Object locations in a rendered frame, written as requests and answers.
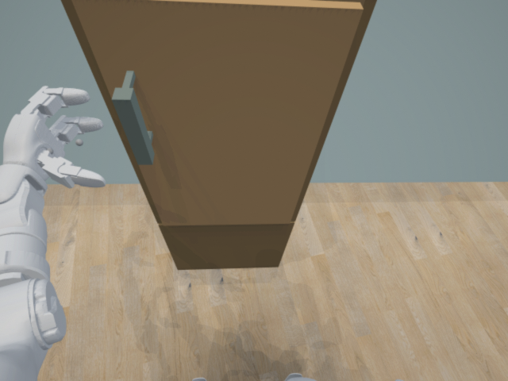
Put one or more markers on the robot left hand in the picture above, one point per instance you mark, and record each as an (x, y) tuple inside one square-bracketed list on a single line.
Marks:
[(27, 137)]

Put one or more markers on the handle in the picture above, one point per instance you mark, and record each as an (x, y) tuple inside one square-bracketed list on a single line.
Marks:
[(128, 111)]

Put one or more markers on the left robot forearm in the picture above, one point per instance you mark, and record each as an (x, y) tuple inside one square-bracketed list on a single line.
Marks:
[(23, 230)]

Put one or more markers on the robot left upper arm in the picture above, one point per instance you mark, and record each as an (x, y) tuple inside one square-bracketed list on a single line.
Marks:
[(31, 321)]

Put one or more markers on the cupboard door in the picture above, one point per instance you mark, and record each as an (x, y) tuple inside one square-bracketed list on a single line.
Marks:
[(235, 92)]

